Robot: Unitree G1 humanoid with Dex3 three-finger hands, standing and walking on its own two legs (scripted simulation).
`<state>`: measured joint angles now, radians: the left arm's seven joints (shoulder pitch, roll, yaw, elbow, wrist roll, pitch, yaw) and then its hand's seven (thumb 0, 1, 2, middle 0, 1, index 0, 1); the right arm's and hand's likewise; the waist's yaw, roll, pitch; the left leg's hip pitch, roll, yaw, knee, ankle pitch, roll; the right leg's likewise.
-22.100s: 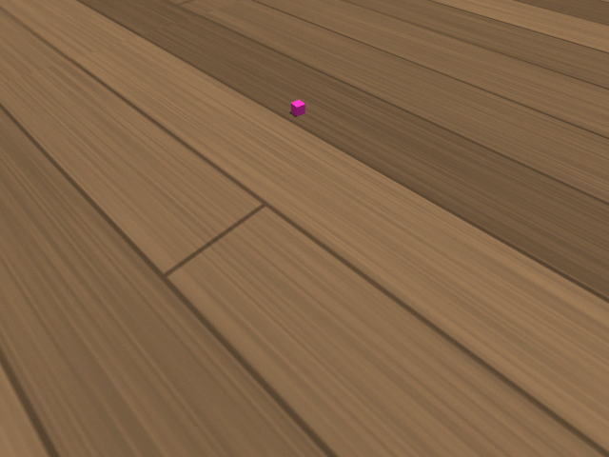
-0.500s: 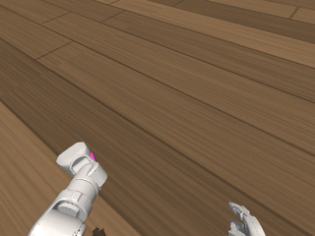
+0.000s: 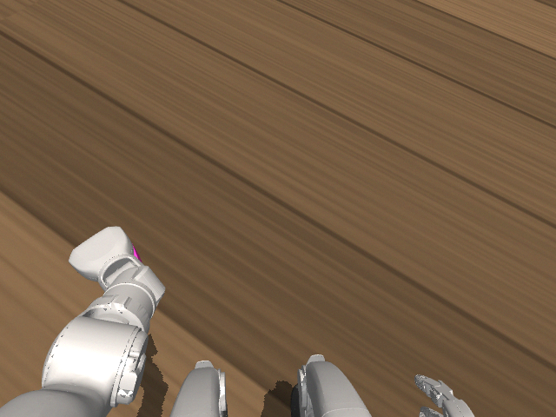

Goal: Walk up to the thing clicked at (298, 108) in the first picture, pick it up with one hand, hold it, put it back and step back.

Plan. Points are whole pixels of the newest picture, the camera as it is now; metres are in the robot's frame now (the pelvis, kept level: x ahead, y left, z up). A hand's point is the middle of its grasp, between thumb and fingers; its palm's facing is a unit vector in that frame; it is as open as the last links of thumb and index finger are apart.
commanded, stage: crouch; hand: left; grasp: from above
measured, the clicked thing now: (124, 270) +0.37 +0.25 -0.16
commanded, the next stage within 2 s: lower in 1.56 s
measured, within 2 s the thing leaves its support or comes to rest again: neither
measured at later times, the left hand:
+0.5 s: hand (155, 278) +0.41 +0.25 -0.35, palm faces -0.28 -0.30 -0.91, open 8.4 cm
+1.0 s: hand (166, 279) +0.43 +0.25 -0.45, palm faces -0.28 -0.31 -0.91, open 8.4 cm
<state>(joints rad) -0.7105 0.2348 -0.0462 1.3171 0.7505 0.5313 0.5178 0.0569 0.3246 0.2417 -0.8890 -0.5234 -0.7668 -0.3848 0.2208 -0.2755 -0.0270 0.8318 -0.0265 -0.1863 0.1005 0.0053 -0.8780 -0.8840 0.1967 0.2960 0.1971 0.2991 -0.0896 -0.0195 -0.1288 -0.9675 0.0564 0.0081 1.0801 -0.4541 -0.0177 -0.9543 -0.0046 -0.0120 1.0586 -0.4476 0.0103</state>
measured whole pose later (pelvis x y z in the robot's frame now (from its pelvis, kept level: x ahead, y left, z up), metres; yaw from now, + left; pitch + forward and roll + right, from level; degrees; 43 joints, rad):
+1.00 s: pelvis -0.06 +0.00 -0.31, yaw -4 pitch +37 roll -4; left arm -1.18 0.61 0.25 1.59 0.85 0.39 0.51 0.06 0.31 0.19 -1.05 -0.37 -0.85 -0.29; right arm 0.16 -0.29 0.03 0.86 -0.14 -0.25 0.21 0.00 -0.91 -0.89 0.19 0.30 0.19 0.30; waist -0.27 0.04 -0.09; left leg -2.21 0.06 -0.09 2.22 -0.68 -0.02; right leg -2.18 0.01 -0.04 2.17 -0.65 0.01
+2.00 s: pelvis -0.06 +0.00 -0.38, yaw -7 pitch +34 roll -7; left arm -1.25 0.78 0.29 1.72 0.92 0.29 0.55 0.04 0.30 0.22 -1.06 -0.38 -0.84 -0.30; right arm 0.17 -0.34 0.13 0.82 -0.19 -0.30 0.29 0.00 -0.93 -0.90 0.19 0.30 0.19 0.30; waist -0.32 0.00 0.06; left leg -2.37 0.05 -0.16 2.45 -0.69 -0.02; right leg -2.32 0.03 -0.09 2.36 -0.65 0.03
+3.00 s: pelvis -0.06 +0.01 -0.37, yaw -12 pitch +31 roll -12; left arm -1.29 0.96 0.29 1.79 0.90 0.26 0.66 0.02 0.27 0.29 -1.05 -0.41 -0.82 -0.33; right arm 0.15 -0.36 0.28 0.72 -0.22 -0.34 0.36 0.00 -0.92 -0.90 0.19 0.30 0.19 0.30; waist -0.43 -0.10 0.19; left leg -2.35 0.06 -0.23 2.48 -0.72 -0.01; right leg -2.25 0.05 -0.15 2.32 -0.64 0.05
